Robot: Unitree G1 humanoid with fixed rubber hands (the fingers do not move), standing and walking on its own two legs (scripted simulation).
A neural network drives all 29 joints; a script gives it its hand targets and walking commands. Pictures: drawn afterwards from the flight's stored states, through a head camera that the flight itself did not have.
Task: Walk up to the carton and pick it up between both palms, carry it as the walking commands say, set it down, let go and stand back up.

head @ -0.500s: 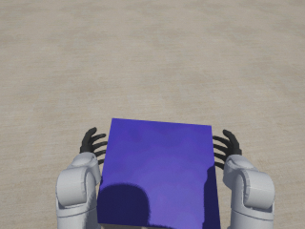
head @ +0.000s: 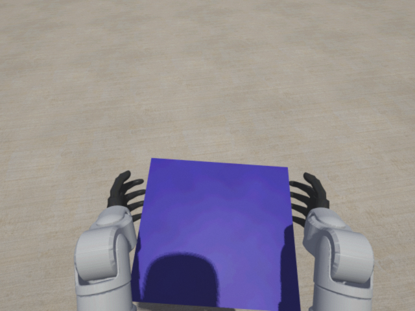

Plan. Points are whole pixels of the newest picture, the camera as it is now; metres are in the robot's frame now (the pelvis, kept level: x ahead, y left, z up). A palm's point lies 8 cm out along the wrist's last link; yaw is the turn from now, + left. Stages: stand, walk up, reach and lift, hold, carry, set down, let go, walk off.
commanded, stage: carry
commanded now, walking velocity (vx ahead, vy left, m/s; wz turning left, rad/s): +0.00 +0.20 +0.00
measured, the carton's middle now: (213, 235) +0.29 +0.01 -0.01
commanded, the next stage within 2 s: none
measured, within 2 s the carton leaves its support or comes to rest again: neither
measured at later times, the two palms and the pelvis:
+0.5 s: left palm (54, 239) +0.23 +0.26 +0.10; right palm (263, 224) +0.25 -0.07 +0.12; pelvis -0.04 +0.08 +0.01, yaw +3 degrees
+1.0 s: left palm (72, 215) +0.25 +0.23 +0.13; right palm (283, 204) +0.28 -0.10 +0.13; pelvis -0.01 +0.04 +0.04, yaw +6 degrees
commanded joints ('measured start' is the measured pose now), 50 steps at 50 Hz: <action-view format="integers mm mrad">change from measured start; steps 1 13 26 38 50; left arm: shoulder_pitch -406 -323 -369 -304 -341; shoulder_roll -939 -935 -940 -912 -898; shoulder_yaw -723 -746 -784 -728 -682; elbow -89 -118 -134 -70 -109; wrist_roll -402 -388 -388 -374 -360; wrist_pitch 24 14 15 18 -19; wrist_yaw -278 -255 -243 -246 -228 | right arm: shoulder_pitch -498 -431 -396 -411 -489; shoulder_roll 922 902 877 840 872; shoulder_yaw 798 789 731 779 840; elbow -155 -201 -153 -171 -203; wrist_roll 373 402 379 370 394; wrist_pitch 6 -3 -12 9 5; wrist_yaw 254 254 281 256 236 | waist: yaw -4 -3 -17 -6 6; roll -151 177 130 82 -175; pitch -302 -423 -478 -412 -324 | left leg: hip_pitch -102 425 460 214 -502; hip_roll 79 421 334 313 112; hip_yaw -207 -366 -256 -438 -82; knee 278 -408 -377 -666 250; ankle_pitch -77 788 717 -176 184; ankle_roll -61 -15 13 82 -66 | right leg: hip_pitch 70 -165 -83 86 761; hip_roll -376 -57 -11 20 -354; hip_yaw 395 -35 75 46 105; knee -438 164 155 -108 -460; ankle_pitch -133 -255 -173 -118 30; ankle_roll -119 85 51 21 -13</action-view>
